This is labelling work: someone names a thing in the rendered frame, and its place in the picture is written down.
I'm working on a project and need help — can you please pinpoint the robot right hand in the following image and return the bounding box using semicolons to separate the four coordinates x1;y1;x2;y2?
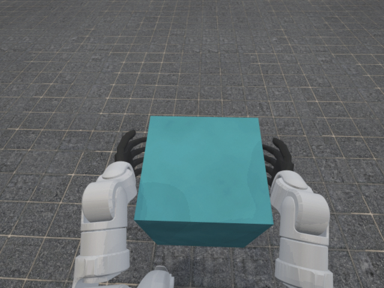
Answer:
262;138;294;187

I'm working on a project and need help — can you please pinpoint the robot left thigh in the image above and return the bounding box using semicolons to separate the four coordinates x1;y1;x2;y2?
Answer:
137;270;174;288

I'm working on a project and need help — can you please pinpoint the robot left shin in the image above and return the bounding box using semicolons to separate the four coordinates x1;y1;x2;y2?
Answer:
154;266;168;272

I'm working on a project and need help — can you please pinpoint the right robot forearm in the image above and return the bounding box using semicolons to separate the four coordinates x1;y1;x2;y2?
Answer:
270;170;333;288

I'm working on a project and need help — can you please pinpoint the left robot forearm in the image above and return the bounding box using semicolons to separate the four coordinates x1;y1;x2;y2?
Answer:
72;161;137;288

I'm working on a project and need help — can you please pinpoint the carton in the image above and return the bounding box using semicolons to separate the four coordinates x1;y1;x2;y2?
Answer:
134;116;274;248

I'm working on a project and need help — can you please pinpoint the robot left hand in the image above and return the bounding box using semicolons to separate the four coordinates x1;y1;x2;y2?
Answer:
115;130;147;177

